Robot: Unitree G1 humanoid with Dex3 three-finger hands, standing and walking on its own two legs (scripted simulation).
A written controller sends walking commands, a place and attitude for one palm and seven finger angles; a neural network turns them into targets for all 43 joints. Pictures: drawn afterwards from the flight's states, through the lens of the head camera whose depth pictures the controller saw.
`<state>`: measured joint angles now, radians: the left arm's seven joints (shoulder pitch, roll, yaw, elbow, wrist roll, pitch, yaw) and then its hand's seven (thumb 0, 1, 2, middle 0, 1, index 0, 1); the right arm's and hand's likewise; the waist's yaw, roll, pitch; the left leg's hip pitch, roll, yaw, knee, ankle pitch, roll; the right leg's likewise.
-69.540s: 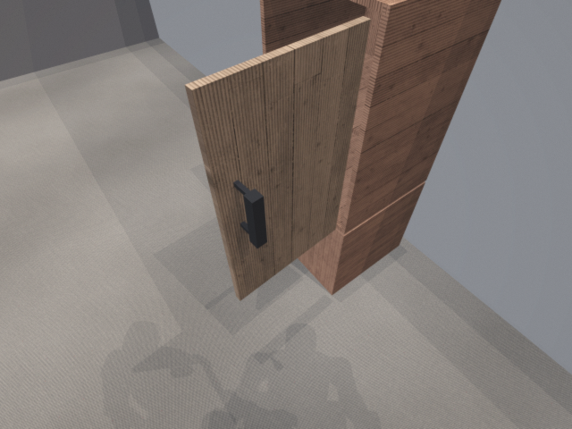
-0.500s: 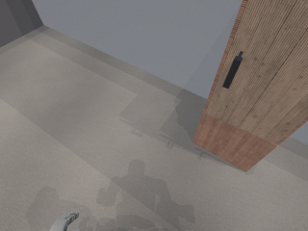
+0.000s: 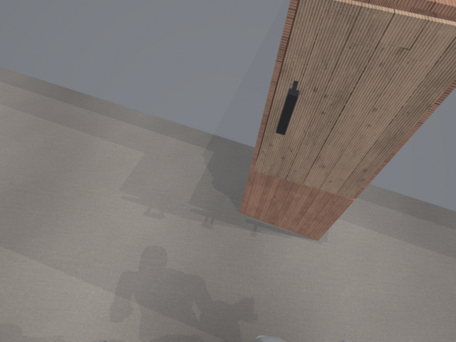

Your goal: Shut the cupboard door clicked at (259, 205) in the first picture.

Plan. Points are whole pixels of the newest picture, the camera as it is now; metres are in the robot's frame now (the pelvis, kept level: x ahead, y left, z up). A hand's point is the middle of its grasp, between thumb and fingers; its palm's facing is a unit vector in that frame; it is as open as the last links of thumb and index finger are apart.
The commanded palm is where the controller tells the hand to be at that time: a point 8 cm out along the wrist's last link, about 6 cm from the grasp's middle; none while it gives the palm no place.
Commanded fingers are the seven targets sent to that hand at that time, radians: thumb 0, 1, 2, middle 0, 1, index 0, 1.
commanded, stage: turn to face it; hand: left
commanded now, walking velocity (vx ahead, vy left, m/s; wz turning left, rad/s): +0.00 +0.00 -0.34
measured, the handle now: (288, 107) +0.67 -0.11 +0.00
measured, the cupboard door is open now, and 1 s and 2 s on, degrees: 3 3 3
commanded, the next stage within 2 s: take the last steps up to it in 0.20 s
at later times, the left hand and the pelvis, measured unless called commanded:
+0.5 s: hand (146, 340) +0.14 +0.16 -0.16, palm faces -0.14 -0.97 -0.20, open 7.4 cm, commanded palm none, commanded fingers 0.00 0.90 0.90 -0.20 -0.30 -0.20 -0.30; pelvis +0.04 -0.02 +0.00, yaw -9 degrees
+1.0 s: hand (217, 261) +0.31 +0.04 -0.18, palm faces -0.32 -0.93 -0.18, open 7.4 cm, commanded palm none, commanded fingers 0.00 0.90 0.90 -0.20 -0.30 -0.20 -0.30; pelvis +0.14 -0.11 -0.01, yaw -16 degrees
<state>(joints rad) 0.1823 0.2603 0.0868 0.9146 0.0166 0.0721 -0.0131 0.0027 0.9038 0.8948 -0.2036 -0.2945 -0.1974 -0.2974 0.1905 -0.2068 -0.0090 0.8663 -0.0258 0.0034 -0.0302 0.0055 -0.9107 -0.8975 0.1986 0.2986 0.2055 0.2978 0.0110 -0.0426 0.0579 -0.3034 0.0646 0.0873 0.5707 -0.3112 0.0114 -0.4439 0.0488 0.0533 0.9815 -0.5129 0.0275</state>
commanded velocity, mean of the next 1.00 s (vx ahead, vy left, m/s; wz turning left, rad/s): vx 0.16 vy -0.09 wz -0.17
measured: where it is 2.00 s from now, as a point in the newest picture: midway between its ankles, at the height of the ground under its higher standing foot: outside the picture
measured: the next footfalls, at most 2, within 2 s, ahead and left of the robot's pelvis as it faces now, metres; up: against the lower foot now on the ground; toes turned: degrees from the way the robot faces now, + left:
right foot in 0.26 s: +0.03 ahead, -0.14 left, +0.00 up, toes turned -9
left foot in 0.56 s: +0.10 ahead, +0.09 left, +0.00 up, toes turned -3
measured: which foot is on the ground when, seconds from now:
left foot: down 0.00-0.26, up 0.28-0.54, down 0.56-0.98, up 1.00-1.00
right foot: up 0.00-0.24, down 0.26-0.54, up 0.56-0.96, down 0.98-1.00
